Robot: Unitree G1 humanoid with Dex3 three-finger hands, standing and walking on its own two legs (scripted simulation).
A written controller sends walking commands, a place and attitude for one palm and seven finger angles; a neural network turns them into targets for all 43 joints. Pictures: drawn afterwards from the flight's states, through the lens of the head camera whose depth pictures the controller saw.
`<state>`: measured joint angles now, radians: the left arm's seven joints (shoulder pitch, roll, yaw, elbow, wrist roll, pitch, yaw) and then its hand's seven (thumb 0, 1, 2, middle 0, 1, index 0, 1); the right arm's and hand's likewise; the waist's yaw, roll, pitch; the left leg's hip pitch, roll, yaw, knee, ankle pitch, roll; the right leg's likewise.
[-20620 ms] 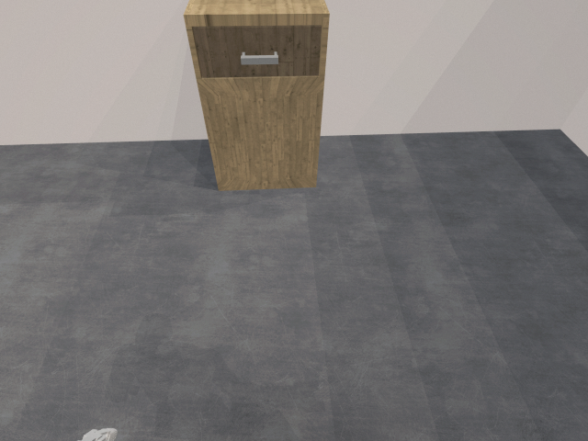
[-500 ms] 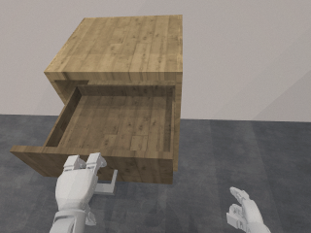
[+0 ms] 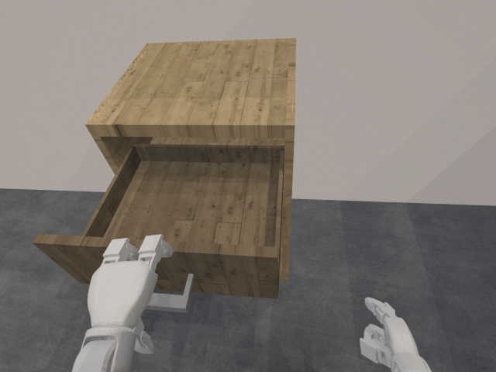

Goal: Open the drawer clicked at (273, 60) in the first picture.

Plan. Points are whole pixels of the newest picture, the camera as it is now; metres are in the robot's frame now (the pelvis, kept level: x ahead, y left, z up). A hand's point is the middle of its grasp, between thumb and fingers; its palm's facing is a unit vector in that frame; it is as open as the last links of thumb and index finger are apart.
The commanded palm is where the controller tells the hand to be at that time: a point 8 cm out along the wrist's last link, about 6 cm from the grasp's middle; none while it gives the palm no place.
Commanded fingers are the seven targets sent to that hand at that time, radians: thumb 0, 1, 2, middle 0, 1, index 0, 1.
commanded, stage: lift the hand off the handle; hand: left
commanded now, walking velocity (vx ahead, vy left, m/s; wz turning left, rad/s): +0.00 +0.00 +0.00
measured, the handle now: (157, 289) +0.26 +0.23 -0.07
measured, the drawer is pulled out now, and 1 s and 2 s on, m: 0.30 0.30 0.30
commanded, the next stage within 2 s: draw the hand back to the body in 0.80 s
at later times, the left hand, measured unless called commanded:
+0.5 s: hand (136, 276) +0.23 +0.20 +0.07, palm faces +0.10 -0.13 -0.99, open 13.9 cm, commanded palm +0.19 +0.20 +0.12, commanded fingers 0.00 -0.50 0.30 -0.30 -1.20 -0.30 -1.20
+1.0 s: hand (121, 277) +0.21 +0.22 +0.09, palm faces +0.09 -0.13 -0.99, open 13.9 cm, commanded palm +0.18 +0.22 +0.14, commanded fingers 0.00 -0.50 0.30 -0.30 -1.20 -0.30 -1.20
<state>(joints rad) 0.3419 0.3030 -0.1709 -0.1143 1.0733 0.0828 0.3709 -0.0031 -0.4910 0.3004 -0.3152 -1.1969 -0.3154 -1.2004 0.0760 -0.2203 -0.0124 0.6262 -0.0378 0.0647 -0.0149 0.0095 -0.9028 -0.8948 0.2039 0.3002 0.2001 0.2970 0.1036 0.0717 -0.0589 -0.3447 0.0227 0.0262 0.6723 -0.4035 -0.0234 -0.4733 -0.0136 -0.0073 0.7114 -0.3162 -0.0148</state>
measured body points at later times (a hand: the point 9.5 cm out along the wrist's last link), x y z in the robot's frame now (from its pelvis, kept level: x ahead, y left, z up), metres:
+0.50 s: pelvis +0.01 +0.01 +0.01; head +0.02 -0.03 +0.46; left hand +0.22 +0.21 +0.12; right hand +0.23 -0.19 -0.09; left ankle -0.04 +0.14 -0.72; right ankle +0.03 -0.11 -0.72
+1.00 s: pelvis +0.01 +0.01 +0.02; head +0.02 -0.03 +0.47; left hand +0.20 +0.22 +0.14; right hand +0.25 -0.19 -0.08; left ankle -0.04 +0.14 -0.72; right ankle +0.03 -0.11 -0.72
